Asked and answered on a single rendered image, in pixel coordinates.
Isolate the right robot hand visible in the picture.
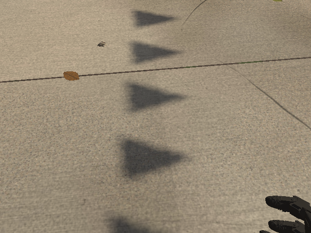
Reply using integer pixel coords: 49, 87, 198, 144
259, 195, 311, 233

